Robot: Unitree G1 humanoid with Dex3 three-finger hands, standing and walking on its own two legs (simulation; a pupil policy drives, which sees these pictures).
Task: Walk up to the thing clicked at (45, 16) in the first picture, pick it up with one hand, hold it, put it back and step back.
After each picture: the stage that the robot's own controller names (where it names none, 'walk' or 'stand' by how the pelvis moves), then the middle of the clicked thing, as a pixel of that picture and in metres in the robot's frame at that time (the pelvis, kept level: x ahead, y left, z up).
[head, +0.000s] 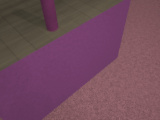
stand; (48, 9) +0.80 +0.20 +0.05
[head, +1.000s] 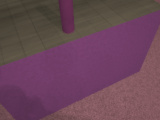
rise first; (66, 10) +0.76 +0.13 +0.06
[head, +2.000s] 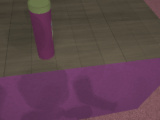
rise first; (43, 32) +0.52 +0.18 +0.07
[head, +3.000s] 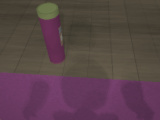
stand; (53, 37) +0.51 +0.15 +0.08
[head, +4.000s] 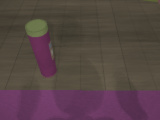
stand; (43, 52) +0.47 +0.17 +0.05
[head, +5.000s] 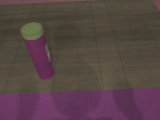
stand; (40, 54) +0.46 +0.19 +0.05
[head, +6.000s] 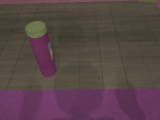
stand; (43, 52) +0.48 +0.18 +0.04
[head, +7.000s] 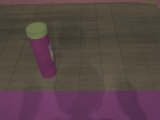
stand; (43, 53) +0.47 +0.18 +0.04
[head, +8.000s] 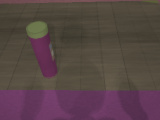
rise first; (44, 53) +0.48 +0.18 +0.04
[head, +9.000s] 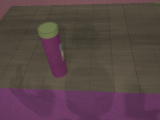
rise first; (54, 53) +0.48 +0.16 +0.05
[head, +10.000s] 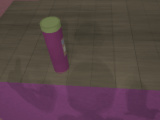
go down; (56, 48) +0.49 +0.16 +0.05
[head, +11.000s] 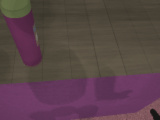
go down; (25, 36) +0.47 +0.15 +0.09
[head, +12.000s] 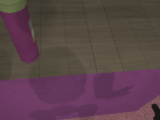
approach; (21, 32) +0.49 +0.16 +0.09
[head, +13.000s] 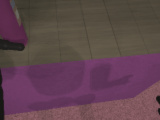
close; (4, 14) +0.51 +0.17 +0.13
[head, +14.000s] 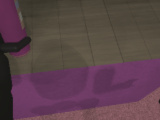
lift; (8, 17) +0.51 +0.17 +0.13
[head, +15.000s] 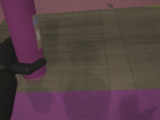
lift; (25, 35) +0.34 +0.16 +0.27
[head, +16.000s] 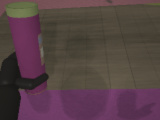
hold; (30, 52) +0.34 +0.16 +0.21
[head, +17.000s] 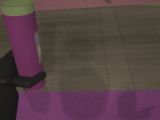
hold; (27, 50) +0.34 +0.16 +0.22
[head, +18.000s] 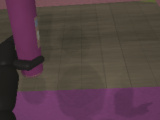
crouch; (26, 35) +0.40 +0.16 +0.22
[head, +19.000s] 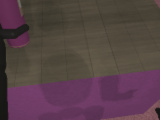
lower; (8, 5) +0.52 +0.17 +0.20
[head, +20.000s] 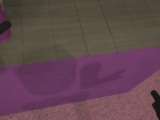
lower; out of the picture +0.55 +0.19 +0.14
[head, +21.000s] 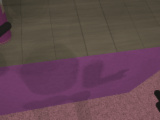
lower; out of the picture +0.55 +0.19 +0.14
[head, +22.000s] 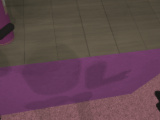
lower; out of the picture +0.54 +0.18 +0.14
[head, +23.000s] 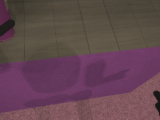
lower; out of the picture +0.55 +0.18 +0.14
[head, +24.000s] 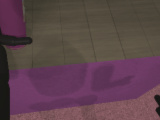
open; (10, 9) +0.52 +0.15 +0.13
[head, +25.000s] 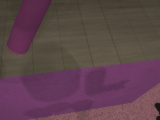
sink last; (29, 18) +0.52 +0.11 +0.11
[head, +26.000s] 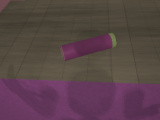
stand; (87, 46) +0.57 +0.02 +0.00
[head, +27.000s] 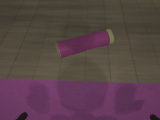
stand; (84, 43) +0.56 +0.02 +0.00
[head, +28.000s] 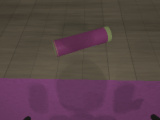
stand; (82, 41) +0.56 +0.03 +0.01
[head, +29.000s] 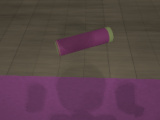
stand; (84, 41) +0.57 +0.02 +0.01
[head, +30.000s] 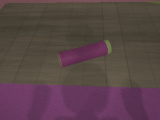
walk; (84, 53) +0.56 +0.02 -0.04
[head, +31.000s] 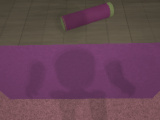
walk; (87, 16) +0.69 +0.01 -0.03
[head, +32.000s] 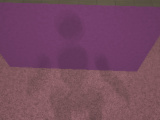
walk; out of the picture +0.94 +0.01 -0.02
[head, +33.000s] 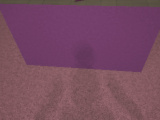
stand; out of the picture +1.10 -0.01 -0.03
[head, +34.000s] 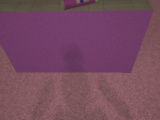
stand; (79, 1) +1.06 +0.02 -0.05
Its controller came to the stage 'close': yes
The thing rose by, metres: 0.20
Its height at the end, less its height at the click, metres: -0.09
